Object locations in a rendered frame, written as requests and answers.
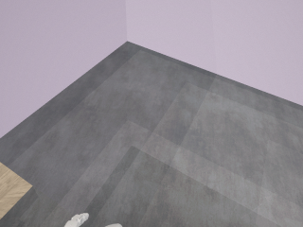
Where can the cabinet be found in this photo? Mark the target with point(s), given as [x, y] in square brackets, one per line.
[12, 189]

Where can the robot left hand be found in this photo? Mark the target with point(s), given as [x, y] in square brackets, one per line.
[77, 220]

